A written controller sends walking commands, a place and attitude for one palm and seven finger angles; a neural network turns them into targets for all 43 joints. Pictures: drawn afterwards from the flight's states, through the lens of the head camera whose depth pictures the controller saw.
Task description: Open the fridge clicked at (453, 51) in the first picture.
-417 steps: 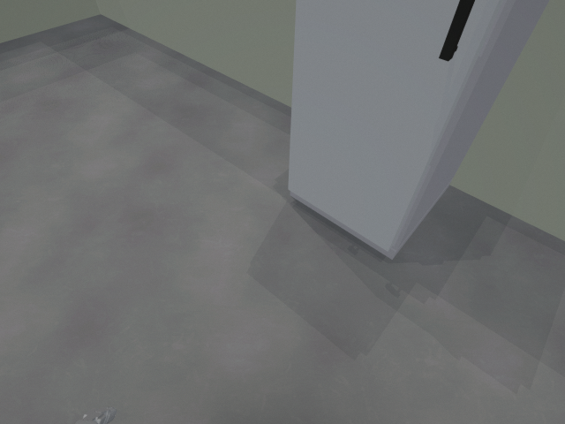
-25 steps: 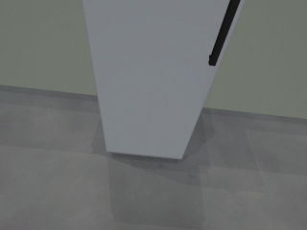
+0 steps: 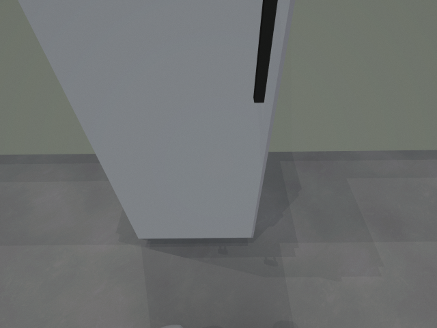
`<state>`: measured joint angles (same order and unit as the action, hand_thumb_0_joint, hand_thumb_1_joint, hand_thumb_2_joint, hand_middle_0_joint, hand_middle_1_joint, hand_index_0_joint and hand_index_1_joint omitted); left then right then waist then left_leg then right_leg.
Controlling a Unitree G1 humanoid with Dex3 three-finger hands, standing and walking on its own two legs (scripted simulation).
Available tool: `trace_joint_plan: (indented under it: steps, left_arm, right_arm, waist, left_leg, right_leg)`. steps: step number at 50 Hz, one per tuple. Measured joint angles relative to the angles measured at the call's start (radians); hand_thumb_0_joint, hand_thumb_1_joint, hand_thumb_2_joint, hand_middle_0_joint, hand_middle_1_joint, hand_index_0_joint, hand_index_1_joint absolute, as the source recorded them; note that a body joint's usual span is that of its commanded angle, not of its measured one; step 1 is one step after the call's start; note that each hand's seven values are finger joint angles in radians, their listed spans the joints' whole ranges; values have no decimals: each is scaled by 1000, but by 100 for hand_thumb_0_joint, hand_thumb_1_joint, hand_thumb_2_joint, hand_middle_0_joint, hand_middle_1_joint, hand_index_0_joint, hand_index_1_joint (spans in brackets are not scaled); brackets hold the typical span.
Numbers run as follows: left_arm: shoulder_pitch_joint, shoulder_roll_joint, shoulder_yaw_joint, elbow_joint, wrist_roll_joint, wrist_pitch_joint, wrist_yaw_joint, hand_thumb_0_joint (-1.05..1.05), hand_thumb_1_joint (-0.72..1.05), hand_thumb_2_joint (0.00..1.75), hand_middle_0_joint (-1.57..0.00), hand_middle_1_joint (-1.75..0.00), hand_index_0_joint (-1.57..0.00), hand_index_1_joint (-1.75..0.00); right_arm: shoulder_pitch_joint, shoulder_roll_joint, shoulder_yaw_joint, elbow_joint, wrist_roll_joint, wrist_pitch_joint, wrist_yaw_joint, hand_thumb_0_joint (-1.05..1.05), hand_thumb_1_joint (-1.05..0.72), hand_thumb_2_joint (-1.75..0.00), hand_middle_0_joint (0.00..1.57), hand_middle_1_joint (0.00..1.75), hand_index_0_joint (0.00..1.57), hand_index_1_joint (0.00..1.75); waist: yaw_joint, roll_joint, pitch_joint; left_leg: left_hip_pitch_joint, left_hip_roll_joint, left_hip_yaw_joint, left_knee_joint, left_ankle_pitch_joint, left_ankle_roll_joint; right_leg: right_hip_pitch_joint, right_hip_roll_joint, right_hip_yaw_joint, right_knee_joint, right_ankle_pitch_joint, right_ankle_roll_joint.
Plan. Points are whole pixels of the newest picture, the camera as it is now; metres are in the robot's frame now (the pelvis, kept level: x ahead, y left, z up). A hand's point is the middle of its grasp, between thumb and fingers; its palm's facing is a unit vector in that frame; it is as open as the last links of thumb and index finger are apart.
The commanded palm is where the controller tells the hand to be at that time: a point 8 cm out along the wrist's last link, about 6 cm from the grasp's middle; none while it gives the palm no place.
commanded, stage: take the last steps up to it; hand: right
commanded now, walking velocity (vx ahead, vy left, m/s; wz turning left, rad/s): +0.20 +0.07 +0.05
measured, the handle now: (265, 27) +0.61 -0.07 +0.27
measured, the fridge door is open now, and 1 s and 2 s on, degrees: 0 0 0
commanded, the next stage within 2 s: come to a stop and stand still in 0.16 s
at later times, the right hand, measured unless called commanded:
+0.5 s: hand (281, 297) +0.23 -0.12 -0.16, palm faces +0.01 +0.97 -0.25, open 7.2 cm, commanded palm none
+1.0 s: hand out of the picture +0.10 -0.23 -0.17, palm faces +0.04 +0.96 -0.29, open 7.3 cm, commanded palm none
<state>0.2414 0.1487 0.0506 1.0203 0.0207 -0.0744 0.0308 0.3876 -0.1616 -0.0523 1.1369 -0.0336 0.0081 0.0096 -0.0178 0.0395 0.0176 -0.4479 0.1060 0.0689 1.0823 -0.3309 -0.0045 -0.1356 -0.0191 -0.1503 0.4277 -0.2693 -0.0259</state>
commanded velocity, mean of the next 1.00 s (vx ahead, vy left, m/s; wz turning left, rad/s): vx -0.04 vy -0.04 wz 0.01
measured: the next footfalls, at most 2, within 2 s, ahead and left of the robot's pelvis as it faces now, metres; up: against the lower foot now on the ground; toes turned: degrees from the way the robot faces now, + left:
left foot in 0.28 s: +0.20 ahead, +0.09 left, +0.00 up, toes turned -3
right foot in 0.78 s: +0.14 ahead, -0.10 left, +0.00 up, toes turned -3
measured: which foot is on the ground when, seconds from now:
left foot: up 0.00-0.26, down 0.28-1.00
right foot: down 0.00-0.28, up 0.30-0.76, down 0.78-1.00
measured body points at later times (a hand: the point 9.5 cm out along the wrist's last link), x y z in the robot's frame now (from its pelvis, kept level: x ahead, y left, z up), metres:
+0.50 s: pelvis +0.13 +0.05 -0.01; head +0.16 +0.09 +0.44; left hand +0.11 +0.28 -0.18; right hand +0.23 -0.17 -0.14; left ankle +0.19 +0.13 -0.74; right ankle +0.10 -0.10 -0.67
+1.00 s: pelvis +0.08 -0.03 -0.02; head +0.06 +0.01 +0.43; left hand +0.17 +0.20 -0.17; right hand +0.10 -0.28 -0.15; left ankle +0.16 +0.10 -0.74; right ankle +0.10 -0.10 -0.74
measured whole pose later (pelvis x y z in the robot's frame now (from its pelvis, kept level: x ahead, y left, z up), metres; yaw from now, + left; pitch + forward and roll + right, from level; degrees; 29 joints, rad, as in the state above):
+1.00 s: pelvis +0.08 -0.03 -0.02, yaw +1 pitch -4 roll -2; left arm 0.23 0.19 0.02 0.89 0.02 0.03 0.01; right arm 0.32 -0.18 -0.01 0.98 -0.03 0.04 -0.02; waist -0.02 -0.05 0.02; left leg -0.34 0.03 -0.02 0.62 -0.22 0.00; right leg -0.22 0.06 -0.11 0.58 -0.31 -0.07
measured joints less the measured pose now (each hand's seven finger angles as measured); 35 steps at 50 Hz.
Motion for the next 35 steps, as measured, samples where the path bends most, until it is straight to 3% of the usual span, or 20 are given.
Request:
trace_joint_plan:
  steps: [6, 12, 14, 15, 17, 20, 27, 31, 35]
  left_arm:
    - [94, -10, -13, 62, 2, 9, -1, -1, 94, 90, -21, -30, -20, -30]
    - [152, -18, -9, 107, 13, 32, -5, 0, 92, 90, -20, -30, -20, -30]
    - [174, -18, -8, 119, 11, 39, -8, 0, 91, 90, -21, -30, -20, -30]
    - [172, -17, -8, 127, 6, 44, -10, 0, 91, 90, -21, -30, -20, -30]
    - [153, -10, -8, 132, -5, 60, -7, 0, 91, 90, -20, -30, -20, -30]
    - [111, 6, -3, 121, -13, 82, 0, 0, 91, 90, -20, -30, -20, -30]
    - [-10, 37, 18, 41, -4, 132, -9, 0, 91, 90, -20, -30, -19, -30]
    - [-67, 54, 25, -1, 0, 137, -16, 0, 91, 90, -20, -30, -19, -30]
    - [-90, 62, 20, -36, -4, 124, -23, 0, 91, 90, -20, -30, -19, -30]
  right_arm:
    - [-142, -22, -12, -86, 4, -5, 1, 1, -91, -90, 20, 30, 20, 30]
    - [-246, -20, -8, -137, 9, -10, 4, 0, -91, -90, 20, 30, 20, 30]
    - [-258, -22, -3, -148, 7, -30, 5, 0, -91, -90, 20, 30, 20, 30]
    - [-268, -18, -3, -147, 5, -46, 1, 0, -91, -90, 20, 30, 20, 30]
    - [-280, -4, 8, -144, 12, -64, -7, 0, -91, -90, 20, 30, 20, 30]
    - [-277, 22, 27, -134, 13, -50, -23, 0, -91, -90, 20, 30, 20, 30]
    - [-275, 28, 17, -153, 11, -5, -43, -1, -94, -90, 21, 30, 21, 30]
    - [-263, 10, 12, -163, 3, 10, -43, -1, -93, -90, 21, 30, 21, 30]
    - [-232, -14, 9, -165, -4, 14, -49, 0, -92, -90, 21, 30, 21, 30]
  waist:
    - [13, 3, 3]
    - [58, -33, 43]
    - [67, -46, 51]
    - [66, -58, 61]
    - [69, -76, 83]
    - [62, -86, 89]
    - [35, -81, 83]
    - [15, -66, 82]
    - [-3, -44, 65]
  left_leg:
    - [-99, 10, 3, -104, 104, -22]
    - [-27, -11, 27, -381, 116, 0]
    - [39, -31, 42, -477, 165, 22]
    - [39, -42, 50, -460, 162, 51]
    - [51, -53, 65, -427, 117, 74]
    - [95, -60, 68, -473, 113, 71]
    - [119, -51, 67, -550, 152, 70]
    - [113, -41, 60, -564, 170, 61]
    - [99, -31, 51, -567, 187, 45]
  right_leg:
    - [104, 23, -1, -102, -1, 7]
    - [154, -4, -5, -44, -96, 47]
    - [139, -27, -1, 52, -164, 64]
    - [99, -48, 8, 158, -193, 57]
    - [-11, -48, 76, 412, -256, 48]
    - [-135, -28, 123, 588, -252, 49]
    - [-304, -3, 147, 630, -164, 79]
    - [-307, 7, 143, 596, -147, 86]
    - [-229, 10, 128, 442, -183, 80]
